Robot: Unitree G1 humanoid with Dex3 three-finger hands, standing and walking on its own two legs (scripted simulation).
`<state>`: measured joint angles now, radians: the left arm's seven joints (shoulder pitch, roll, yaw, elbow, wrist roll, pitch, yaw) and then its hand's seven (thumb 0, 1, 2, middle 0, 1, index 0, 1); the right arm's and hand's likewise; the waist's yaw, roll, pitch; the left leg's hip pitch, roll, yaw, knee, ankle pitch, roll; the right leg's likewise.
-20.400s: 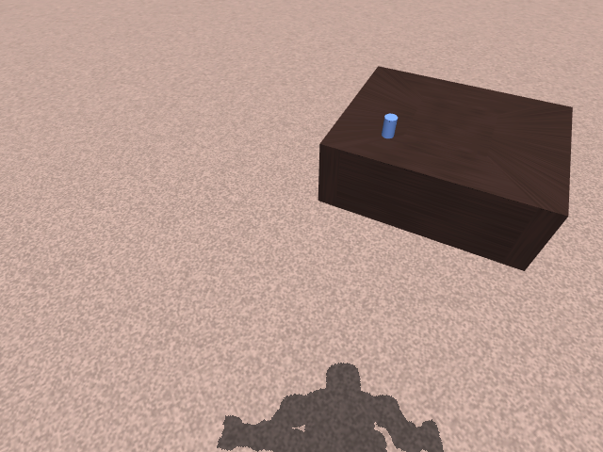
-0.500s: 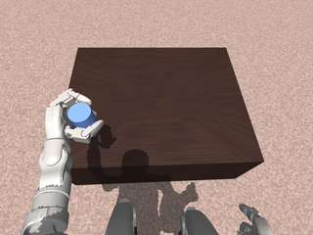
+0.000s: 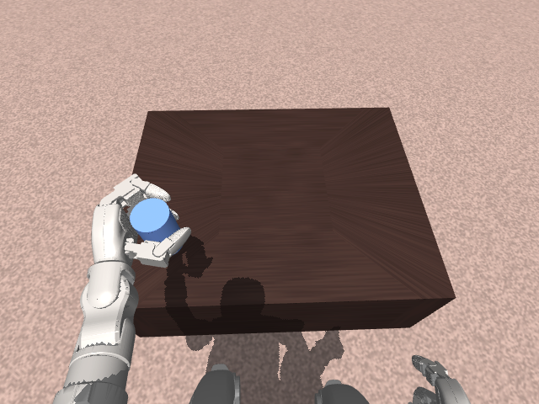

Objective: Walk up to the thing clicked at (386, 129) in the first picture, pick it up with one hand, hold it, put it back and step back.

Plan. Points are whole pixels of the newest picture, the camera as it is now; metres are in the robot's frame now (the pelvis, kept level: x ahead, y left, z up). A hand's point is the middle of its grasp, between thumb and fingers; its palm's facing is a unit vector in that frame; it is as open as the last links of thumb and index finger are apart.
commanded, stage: lift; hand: left
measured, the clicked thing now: (159, 229) +0.35 +0.18 +0.04
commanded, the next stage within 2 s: hold in 0.20 s
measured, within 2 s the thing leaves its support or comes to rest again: neither
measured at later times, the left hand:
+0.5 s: hand (156, 219) +0.35 +0.17 +0.07, palm faces +0.13 -0.99 -0.01, open 8.3 cm
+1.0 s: hand (159, 216) +0.35 +0.16 +0.08, palm faces +0.13 -0.99 +0.00, open 8.3 cm
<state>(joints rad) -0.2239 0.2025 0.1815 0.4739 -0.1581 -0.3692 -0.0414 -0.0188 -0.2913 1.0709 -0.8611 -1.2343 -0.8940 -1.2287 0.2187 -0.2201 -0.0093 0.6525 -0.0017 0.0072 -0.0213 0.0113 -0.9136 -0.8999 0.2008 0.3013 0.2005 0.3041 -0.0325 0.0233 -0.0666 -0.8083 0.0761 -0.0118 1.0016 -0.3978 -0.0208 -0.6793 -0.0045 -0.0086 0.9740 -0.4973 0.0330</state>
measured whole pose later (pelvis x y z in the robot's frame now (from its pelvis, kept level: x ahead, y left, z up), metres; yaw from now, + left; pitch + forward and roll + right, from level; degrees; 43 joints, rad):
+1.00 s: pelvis +0.01 +0.00 +0.02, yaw +0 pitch +7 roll -1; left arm -0.16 0.17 0.15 0.42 -0.16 -0.34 -0.02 -0.02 -0.29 1.08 -0.86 -1.24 -0.89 -1.24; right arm 0.22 -0.22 -0.01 0.65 0.00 0.00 -0.01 0.01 -0.92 -0.90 0.20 0.30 0.20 0.30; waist -0.02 0.02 -0.04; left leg -0.62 0.07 0.00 0.86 -0.36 -0.02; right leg -0.50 -0.01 0.00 0.83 -0.45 0.03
